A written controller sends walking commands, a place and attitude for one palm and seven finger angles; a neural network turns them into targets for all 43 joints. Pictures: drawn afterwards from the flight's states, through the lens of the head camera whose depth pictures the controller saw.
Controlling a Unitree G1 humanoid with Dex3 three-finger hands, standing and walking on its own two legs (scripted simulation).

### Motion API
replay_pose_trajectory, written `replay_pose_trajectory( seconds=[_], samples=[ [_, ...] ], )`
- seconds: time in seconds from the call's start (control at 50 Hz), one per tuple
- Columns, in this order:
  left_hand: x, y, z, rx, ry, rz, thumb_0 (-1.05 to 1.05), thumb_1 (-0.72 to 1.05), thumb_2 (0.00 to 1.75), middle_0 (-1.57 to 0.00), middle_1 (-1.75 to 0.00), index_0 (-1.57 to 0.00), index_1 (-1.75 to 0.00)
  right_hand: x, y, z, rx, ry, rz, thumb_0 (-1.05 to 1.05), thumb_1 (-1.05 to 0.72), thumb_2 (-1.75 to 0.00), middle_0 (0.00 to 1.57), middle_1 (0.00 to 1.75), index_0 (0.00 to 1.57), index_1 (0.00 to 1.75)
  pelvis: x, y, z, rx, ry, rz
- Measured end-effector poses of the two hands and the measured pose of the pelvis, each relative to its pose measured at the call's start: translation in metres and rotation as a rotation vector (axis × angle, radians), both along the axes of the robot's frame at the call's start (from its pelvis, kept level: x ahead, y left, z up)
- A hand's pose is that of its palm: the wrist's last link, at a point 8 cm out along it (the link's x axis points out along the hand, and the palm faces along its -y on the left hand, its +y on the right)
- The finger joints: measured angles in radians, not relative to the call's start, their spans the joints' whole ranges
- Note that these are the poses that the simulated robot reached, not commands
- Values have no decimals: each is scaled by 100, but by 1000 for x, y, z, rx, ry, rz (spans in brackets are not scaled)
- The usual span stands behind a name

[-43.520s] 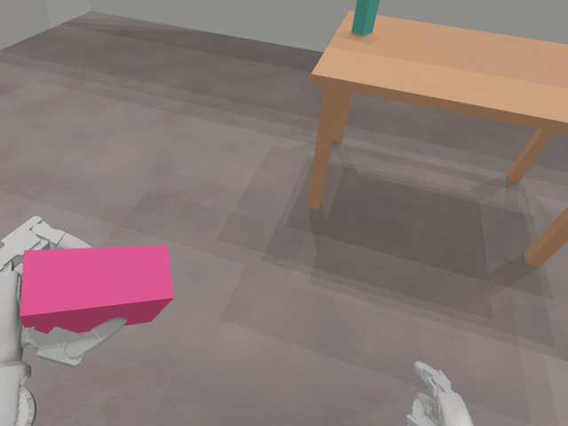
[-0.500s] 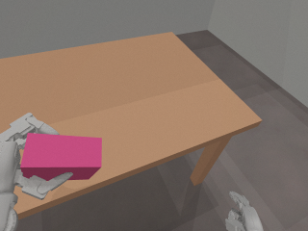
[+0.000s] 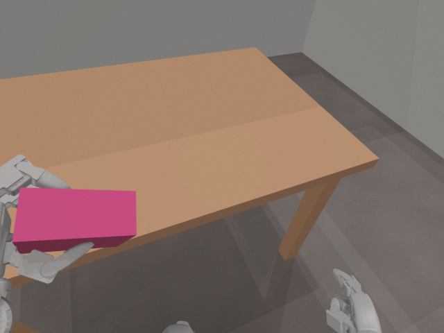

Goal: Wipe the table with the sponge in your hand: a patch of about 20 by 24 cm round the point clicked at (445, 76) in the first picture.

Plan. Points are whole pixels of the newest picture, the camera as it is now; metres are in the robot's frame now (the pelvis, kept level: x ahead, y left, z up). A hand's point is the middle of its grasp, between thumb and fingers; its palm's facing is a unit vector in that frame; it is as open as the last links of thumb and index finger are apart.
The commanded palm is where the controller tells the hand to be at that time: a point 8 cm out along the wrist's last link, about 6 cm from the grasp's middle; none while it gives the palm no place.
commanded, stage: step back with the hand held close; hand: left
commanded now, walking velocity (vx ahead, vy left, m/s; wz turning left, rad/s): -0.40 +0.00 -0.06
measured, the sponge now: (94, 222) +0.23 +0.20 +0.15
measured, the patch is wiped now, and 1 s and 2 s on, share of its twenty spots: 1.00 1.00 1.00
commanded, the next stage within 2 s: stop stepping back and stand still in 0.40 s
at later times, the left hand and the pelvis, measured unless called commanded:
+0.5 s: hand out of the picture +0.10 +0.25 +0.17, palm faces +0.33 -0.85 -0.42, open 10.0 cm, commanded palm +0.04 +0.28 +0.21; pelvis -0.13 +0.01 +0.02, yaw -2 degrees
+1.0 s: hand out of the picture -0.03 +0.20 +0.17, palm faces +0.26 -0.91 -0.34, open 10.0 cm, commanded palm -0.09 +0.25 +0.21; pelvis -0.27 -0.02 +0.01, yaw -5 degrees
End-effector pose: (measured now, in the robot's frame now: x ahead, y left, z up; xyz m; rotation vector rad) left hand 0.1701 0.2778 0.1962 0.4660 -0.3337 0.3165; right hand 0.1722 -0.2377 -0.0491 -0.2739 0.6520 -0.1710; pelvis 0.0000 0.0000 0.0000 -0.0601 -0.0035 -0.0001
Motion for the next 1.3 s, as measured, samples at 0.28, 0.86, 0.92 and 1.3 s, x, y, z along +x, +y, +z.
replay_pose_trajectory(
  seconds=[0.28,0.86,0.92,1.3],
  samples=[
    [-76,-9,5,-78,6,58,-1,-49,103,-75,-133,-74,-135,-46,21,-2,60,92,95,2,-90,-90,21,30,21,30,-51,-9,18,52,16,38],
    [-216,-30,-8,-60,119,-26,-1,-49,103,-75,-133,-74,-135,-306,-43,-15,80,156,-152,2,-90,-90,21,30,20,30,-232,-23,19,65,-8,-71],
    [-226,-33,-13,-79,106,-52,-1,-49,103,-75,-133,-74,-135,-324,-51,-5,31,119,-169,2,-90,-90,21,30,20,30,-247,-22,18,70,23,-90],
    [-282,-49,-10,-60,86,8,-1,-49,103,-75,-133,-74,-135,-357,-38,-37,106,132,-54,1,-90,-90,21,30,21,30,-302,-39,9,26,-25,-53]
  ],
)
